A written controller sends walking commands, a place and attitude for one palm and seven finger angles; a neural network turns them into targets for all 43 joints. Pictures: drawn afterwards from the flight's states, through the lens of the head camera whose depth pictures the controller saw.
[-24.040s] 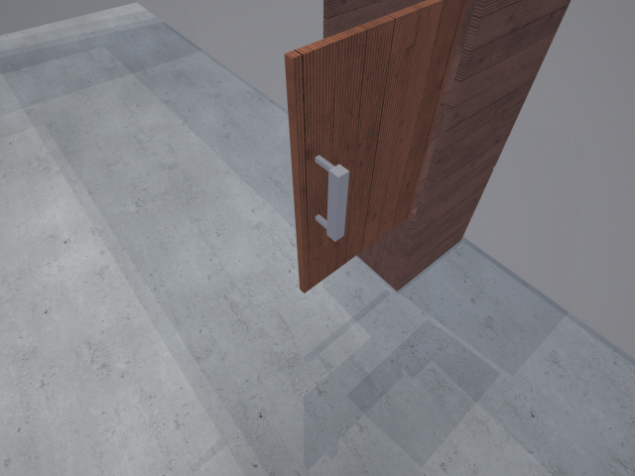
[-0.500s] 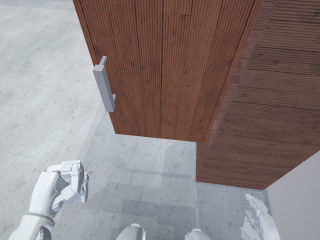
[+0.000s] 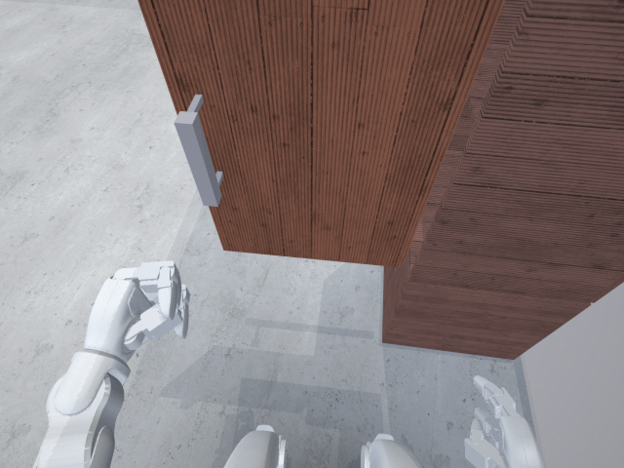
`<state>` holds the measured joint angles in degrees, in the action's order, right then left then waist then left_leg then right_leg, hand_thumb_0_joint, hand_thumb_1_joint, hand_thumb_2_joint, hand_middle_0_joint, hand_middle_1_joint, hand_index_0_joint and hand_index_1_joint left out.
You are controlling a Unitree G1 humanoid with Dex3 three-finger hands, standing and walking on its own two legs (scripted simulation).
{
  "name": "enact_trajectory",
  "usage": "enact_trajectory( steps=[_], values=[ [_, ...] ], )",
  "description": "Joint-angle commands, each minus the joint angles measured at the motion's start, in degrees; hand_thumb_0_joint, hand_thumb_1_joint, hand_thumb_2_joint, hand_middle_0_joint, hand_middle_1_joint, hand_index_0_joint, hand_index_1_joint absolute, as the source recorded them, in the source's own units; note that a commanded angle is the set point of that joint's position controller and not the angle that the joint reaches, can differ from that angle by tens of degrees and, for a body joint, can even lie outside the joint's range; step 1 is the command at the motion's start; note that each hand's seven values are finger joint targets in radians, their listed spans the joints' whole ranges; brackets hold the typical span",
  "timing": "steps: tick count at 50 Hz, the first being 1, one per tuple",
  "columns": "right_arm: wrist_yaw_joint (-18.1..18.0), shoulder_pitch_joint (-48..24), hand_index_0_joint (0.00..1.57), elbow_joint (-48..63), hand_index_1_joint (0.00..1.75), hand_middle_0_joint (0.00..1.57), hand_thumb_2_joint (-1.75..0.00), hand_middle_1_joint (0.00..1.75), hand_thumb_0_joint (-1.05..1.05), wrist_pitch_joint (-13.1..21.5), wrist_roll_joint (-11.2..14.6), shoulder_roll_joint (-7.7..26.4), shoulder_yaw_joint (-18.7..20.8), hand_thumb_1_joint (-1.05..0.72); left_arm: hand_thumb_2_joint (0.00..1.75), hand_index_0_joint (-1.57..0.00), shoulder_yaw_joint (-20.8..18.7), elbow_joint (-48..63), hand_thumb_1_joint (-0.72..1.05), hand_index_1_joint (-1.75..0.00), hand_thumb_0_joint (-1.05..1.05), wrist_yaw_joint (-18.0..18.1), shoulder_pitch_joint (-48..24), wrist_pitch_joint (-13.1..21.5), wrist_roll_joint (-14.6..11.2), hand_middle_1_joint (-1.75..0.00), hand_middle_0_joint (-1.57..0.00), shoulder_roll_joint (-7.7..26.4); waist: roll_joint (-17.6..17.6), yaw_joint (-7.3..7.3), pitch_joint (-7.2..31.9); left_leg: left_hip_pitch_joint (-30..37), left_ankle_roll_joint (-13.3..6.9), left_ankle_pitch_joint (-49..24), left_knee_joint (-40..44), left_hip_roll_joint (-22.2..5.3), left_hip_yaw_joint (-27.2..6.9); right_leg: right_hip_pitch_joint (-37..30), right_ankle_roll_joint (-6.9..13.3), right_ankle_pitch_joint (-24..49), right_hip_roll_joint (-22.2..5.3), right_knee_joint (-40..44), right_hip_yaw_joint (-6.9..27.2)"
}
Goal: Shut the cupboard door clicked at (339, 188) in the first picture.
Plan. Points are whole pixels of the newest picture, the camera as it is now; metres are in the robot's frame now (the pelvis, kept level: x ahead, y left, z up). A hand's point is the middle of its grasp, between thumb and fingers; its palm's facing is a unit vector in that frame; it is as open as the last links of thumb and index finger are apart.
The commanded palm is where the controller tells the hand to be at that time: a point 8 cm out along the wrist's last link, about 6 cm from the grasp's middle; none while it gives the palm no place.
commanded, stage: bring the fist close to the handle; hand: left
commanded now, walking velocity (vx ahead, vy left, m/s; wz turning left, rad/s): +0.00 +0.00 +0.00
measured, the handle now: (205, 153) +0.54 +0.20 +0.07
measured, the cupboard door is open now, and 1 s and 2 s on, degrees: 91 91 80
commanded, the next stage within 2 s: push the door shut along its arc in 1.12 s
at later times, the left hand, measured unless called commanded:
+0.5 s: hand (202, 234) +0.39 +0.17 +0.07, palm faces -0.09 -1.00 -0.03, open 3.1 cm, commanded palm +0.38 +0.22 +0.07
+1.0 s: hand (212, 206) +0.44 +0.16 +0.07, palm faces -0.05 -1.00 -0.02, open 3.1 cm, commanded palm +0.42 +0.22 +0.07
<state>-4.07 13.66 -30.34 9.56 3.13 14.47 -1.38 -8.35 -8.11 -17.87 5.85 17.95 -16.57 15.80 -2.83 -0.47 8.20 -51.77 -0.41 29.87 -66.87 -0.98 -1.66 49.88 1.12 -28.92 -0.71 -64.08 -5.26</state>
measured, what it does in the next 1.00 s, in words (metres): stands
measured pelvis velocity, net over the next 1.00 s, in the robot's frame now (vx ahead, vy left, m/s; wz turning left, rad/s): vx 0.01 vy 0.00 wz -0.04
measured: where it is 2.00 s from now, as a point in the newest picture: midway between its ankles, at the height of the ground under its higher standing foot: outside the picture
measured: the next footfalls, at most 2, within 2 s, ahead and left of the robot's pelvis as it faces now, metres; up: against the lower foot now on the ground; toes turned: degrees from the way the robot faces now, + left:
none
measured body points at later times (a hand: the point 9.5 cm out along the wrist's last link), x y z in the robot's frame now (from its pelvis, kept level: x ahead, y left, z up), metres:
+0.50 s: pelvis +0.01 +0.01 +0.01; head +0.09 +0.01 +0.45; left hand +0.39 +0.22 +0.07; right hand +0.13 -0.25 -0.09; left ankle +0.03 +0.11 -0.65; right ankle +0.03 -0.11 -0.65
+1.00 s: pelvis +0.01 +0.00 +0.01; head +0.09 +0.00 +0.45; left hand +0.43 +0.22 +0.07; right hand +0.06 -0.26 -0.11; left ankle +0.03 +0.11 -0.65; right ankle +0.03 -0.11 -0.65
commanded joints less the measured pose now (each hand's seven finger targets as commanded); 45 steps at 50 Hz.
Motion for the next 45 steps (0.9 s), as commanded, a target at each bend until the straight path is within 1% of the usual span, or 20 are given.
enact_trajectory(
  steps=[1, 3, 7, 8, 9, 11, 15, 18, 20, 21, 22, 23, 24, 27, 33, 36, 38, 41, 43, 45],
  values=[
    [-0.5, -0.4, 0.20, 8.5, 0.30, 0.20, -0.90, 0.30, 0.00, 2.3, 0.1, 8.0, 3.3, -0.90, 0.90, -1.30, -4.9, 9.8, 0.90, -1.50, 0.00, 1.2, -14.6, 1.3, -0.4, -1.50, -1.30, 9.1, 0.0, -1.38, 15.8, 8.8, -1.2, -10.9, 12.5, 0.8, -0.7, -11.7, -0.1, 9.1, 0.8, 11.6, 4.4],
    [-0.5, 0.0, 0.20, 7.7, 0.30, 0.20, -0.90, 0.30, 0.00, 1.8, -0.3, 8.0, 3.2, -0.90, 0.90, -1.30, -8.1, 7.3, 0.90, -1.50, 0.00, 3.0, -17.5, 1.5, -0.8, -1.50, -1.30, 11.2, 1.5, -0.79, 15.6, 8.3, -1.0, -11.8, 12.8, 0.8, -0.8, -13.0, 0.1, 10.0, 0.9, 11.5, 4.2],
    [0.4, 0.3, 0.20, 7.1, 0.30, 0.20, -0.90, 0.30, 0.00, 1.2, -0.3, 7.5, 3.3, -0.90, 0.90, -1.30, -6.1, 2.9, 0.90, -1.50, 0.00, 4.6, -18.6, 3.1, 0.1, -1.50, -1.30, 7.8, 1.3, -0.72, 15.7, 9.6, -0.7, -14.0, 13.7, 0.8, -0.2, -13.2, 0.0, 13.0, 0.7, 11.3, 3.7],
    [0.5, 1.0, 0.20, 6.5, 0.30, 0.20, -0.90, 0.30, 0.00, 0.9, -0.4, 7.9, 3.6, -0.90, 0.90, -1.30, -7.3, 0.7, 0.90, -1.50, 0.00, 4.7, -19.2, 3.2, 0.5, -1.50, -1.30, 9.4, 2.2, -0.75, 15.6, 9.8, -0.7, -15.3, 13.6, 0.6, -0.5, -13.3, 0.2, 14.4, 0.8, 11.0, 3.6],
    [0.8, 1.1, 0.20, 6.6, 0.30, 0.20, -0.90, 0.30, 0.00, 0.5, -0.4, 7.8, 3.5, -0.90, 0.90, -1.30, -6.0, -0.8, 0.90, -1.50, 0.00, 4.3, -19.1, 3.3, 1.1, -1.50, -1.30, 8.3, 1.2, -0.77, 15.5, 9.7, -0.7, -15.6, 13.7, 0.7, 0.0, -13.2, 0.1, 15.0, 0.7, 11.0, 3.8],
    [1.0, 1.8, 0.20, 5.9, 0.30, 0.20, -0.90, 0.30, 0.00, 0.0, -0.3, 8.3, 3.8, -0.90, 0.90, -1.30, -4.5, -3.4, 0.90, -1.50, 0.00, 3.7, -22.5, 3.4, 2.0, -1.50, -1.30, 7.8, 1.7, -1.87, 14.1, 9.9, -0.6, -15.3, 13.8, 0.3, -0.1, -11.3, 0.1, 14.8, 0.6, 11.1, 3.5],
    [1.1, 2.4, 0.20, 5.2, 0.30, 0.20, -0.90, 0.30, 0.00, -0.8, -0.2, 8.8, 4.1, -0.90, 0.90, -1.30, -3.1, -5.2, 0.90, -1.50, 0.00, 3.0, -30.6, 3.8, 2.0, -1.50, -1.30, 7.0, 1.0, -2.91, 15.5, 12.2, -0.6, -15.7, 14.0, 0.1, -0.7, -10.2, 0.3, 14.7, 0.7, 11.3, 3.2],
    [0.8, 3.0, 0.20, 4.1, 0.30, 0.20, -0.90, 0.30, 0.00, -1.0, -0.4, 9.0, 4.4, -0.90, 0.90, -1.30, -4.6, -4.1, 0.90, -1.50, 0.00, 3.9, -36.9, 5.4, 1.9, -1.50, -1.30, 9.1, -0.3, -2.96, 18.9, 15.5, -0.4, -18.8, 13.5, -0.1, -1.4, -9.8, 0.5, 16.6, 0.7, 10.5, 3.2],
    [0.8, 3.0, 0.20, 3.2, 0.30, 0.20, -0.90, 0.30, 0.00, -1.1, -0.4, 8.7, 4.2, -0.90, 0.90, -1.30, -4.2, -5.3, 0.90, -1.50, 0.00, 4.7, -41.1, 6.5, 2.2, -1.50, -1.30, 8.7, -1.1, -3.45, 20.2, 16.7, -0.3, -19.2, 13.2, -0.2, -1.4, -9.0, 0.3, 16.7, 0.6, 10.3, 3.3],
    [0.8, 3.4, 0.20, 2.5, 0.30, 0.20, -0.90, 0.30, 0.00, -1.4, -0.6, 8.9, 4.2, -0.90, 0.90, -1.30, -6.5, -7.3, 0.90, -1.50, 0.00, 5.3, -42.2, 6.9, 2.6, -1.50, -1.30, 11.0, -0.3, -3.04, 20.6, 16.2, -0.1, -19.3, 13.2, -0.3, -1.6, -9.2, 0.4, 16.5, 0.6, 9.9, 3.2],
    [0.9, 3.4, 0.20, 2.1, 0.30, 0.20, -0.90, 0.30, 0.00, -1.5, -0.6, 8.7, 4.2, -0.90, 0.90, -1.30, -6.0, -8.1, 0.90, -1.50, 0.00, 5.7, -44.0, 7.3, 3.2, -1.50, -1.30, 10.9, -0.9, -3.38, 20.8, 16.7, -0.1, -20.0, 13.1, -0.3, -1.6, -8.6, 0.4, 16.9, 0.6, 9.6, 3.2],
    [0.9, 4.1, 0.20, 1.7, 0.30, 0.20, -0.90, 0.30, 0.00, -1.9, -0.8, 9.0, 4.3, -0.90, 0.90, -1.30, -6.9, -10.3, 0.90, -1.50, 0.00, 6.1, -43.9, 7.2, 3.8, -1.50, -1.30, 11.9, -1.8, -2.93, 20.6, 16.8, 0.0, -20.7, 13.0, -0.3, -1.8, -8.3, 0.5, 17.1, 0.7, 9.4, 3.2],
    [1.1, 4.1, 0.20, 1.5, 0.30, 0.20, -0.90, 0.30, 0.00, -2.3, -0.7, 8.7, 4.1, -0.90, 0.90, -1.30, -5.5, -12.6, 0.90, -1.50, 0.00, 6.2, -45.3, 7.0, 4.1, -1.50, -1.30, 10.3, -1.6, -3.66, 19.9, 16.9, 0.1, -20.5, 13.2, -0.3, -1.7, -7.5, 0.4, 17.0, 0.6, 9.6, 3.0],
    [1.5, 5.1, 0.20, 0.9, 0.30, 0.20, -0.90, 0.30, 0.00, -3.4, -0.7, 9.0, 4.2, -0.90, 0.90, -1.30, -6.0, -20.1, 0.90, -1.50, 0.00, 6.2, -47.1, 5.8, 4.8, -1.50, -1.30, 10.4, 0.8, -3.91, 19.3, 14.6, -0.1, -19.2, 13.0, -0.2, -1.1, -7.9, 0.2, 17.0, 0.7, 10.2, 3.4],
    [1.7, 6.9, 0.20, 0.6, 0.30, 0.20, -0.90, 0.30, 0.00, -5.4, -0.9, 9.5, 4.2, -0.90, 0.90, -1.30, -9.0, -27.6, 0.90, -1.50, 0.00, 4.9, -55.9, 5.6, 4.9, -1.50, -1.30, 14.0, 0.7, -4.18, 21.5, 12.8, -0.4, -20.8, 11.9, 0.0, -0.8, -9.6, 0.3, 19.9, 0.7, 9.8, 4.0],
    [1.7, 7.5, 0.20, -0.6, 0.30, 0.20, -0.90, 0.30, 0.00, -5.7, -1.0, 9.1, 4.2, -0.90, 0.90, -1.30, -8.0, -29.0, 0.90, -1.50, 0.00, 4.6, -64.1, 7.9, 5.1, -1.50, -1.30, 13.5, 0.2, -5.90, 22.9, 13.9, -0.5, -21.2, 10.7, -0.1, -0.9, -7.5, 0.1, 20.0, 0.8, 9.5, 4.3],
    [2.1, 8.3, 0.20, -0.3, 0.30, 0.20, -0.90, 0.30, 0.00, -6.0, -1.3, 9.5, 4.6, -0.90, 0.90, -1.30, -10.1, -29.8, 0.90, -1.50, 0.00, 4.4, -60.7, 9.1, 5.3, -1.50, -1.30, 14.9, -0.9, -4.34, 25.3, 15.1, -0.3, -23.1, 10.6, -0.1, -1.1, -8.2, 0.4, 20.8, 1.0, 9.0, 4.2],
    [2.7, 8.8, 0.20, 0.1, 0.30, 0.20, -0.90, 0.30, 0.00, -6.9, -1.2, 9.3, 4.9, -0.90, 0.90, -1.30, -10.1, -29.5, 0.90, -1.50, 0.00, 3.8, -56.3, 9.6, 5.3, -1.50, -1.30, 14.7, -0.9, -3.44, 27.8, 16.2, -0.3, -26.5, 10.8, -0.1, -0.5, -10.4, 0.3, 23.9, 0.9, 9.0, 4.3],
    [3.0, 9.3, 0.20, 0.3, 0.30, 0.20, -0.90, 0.30, 0.00, -7.5, -1.2, 9.4, 5.0, -0.90, 0.90, -1.30, -10.1, -30.7, 0.90, -1.50, 0.00, 3.5, -54.0, 8.8, 5.4, -1.50, -1.30, 14.3, -0.6, -3.24, 26.5, 15.8, -0.4, -26.6, 11.3, -0.1, -0.5, -10.4, 0.3, 23.6, 1.0, 9.4, 4.0],
    [2.9, 9.1, 0.20, 0.7, 0.30, 0.20, -0.90, 0.30, 0.00, -8.3, -0.9, 9.5, 4.9, -0.90, 0.90, -1.30, -11.3, -31.1, 0.90, -1.50, 0.00, 3.7, -54.0, 8.1, 5.3, -1.50, -1.30, 15.9, 2.4, -3.50, 23.4, 12.3, -0.6, -23.4, 12.0, -0.1, 0.0, -11.8, 0.0, 22.8, 1.0, 10.2, 4.3]
  ],
)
